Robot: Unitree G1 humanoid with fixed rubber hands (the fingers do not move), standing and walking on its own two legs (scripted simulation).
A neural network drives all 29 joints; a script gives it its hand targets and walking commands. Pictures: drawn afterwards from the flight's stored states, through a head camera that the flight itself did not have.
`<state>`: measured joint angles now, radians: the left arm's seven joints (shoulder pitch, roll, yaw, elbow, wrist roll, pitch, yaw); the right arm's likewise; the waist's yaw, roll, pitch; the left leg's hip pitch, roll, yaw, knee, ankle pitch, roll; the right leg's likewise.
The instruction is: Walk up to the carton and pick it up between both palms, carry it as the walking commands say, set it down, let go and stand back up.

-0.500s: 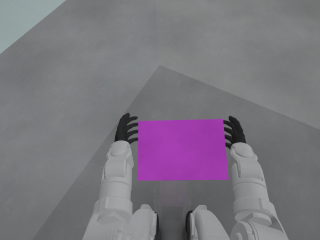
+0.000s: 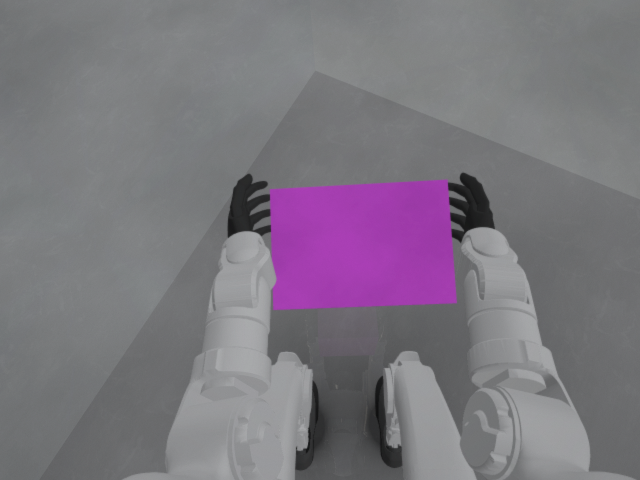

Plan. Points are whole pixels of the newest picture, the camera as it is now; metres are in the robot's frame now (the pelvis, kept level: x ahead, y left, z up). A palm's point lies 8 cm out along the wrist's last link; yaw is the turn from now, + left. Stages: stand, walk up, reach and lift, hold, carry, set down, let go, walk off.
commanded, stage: set down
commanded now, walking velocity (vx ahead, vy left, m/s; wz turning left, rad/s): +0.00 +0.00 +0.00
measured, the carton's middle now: (357, 250) +0.41 -0.02 -0.13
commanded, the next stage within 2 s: none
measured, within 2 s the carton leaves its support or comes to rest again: neither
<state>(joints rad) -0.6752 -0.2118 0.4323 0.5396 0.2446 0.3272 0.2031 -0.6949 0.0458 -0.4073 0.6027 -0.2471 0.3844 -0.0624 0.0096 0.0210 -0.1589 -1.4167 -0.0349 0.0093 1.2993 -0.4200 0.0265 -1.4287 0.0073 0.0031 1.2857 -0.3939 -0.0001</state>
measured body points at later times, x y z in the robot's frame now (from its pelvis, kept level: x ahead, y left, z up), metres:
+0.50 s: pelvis -0.01 +0.00 -0.07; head +0.21 +0.00 +0.32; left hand +0.43 +0.13 -0.14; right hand +0.44 -0.17 -0.15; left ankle +0.08 +0.10 -0.59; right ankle +0.10 -0.12 -0.59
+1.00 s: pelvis -0.02 -0.01 -0.15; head +0.25 -0.01 +0.22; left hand +0.46 +0.13 -0.23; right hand +0.47 -0.17 -0.24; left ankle +0.08 +0.10 -0.59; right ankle +0.09 -0.12 -0.59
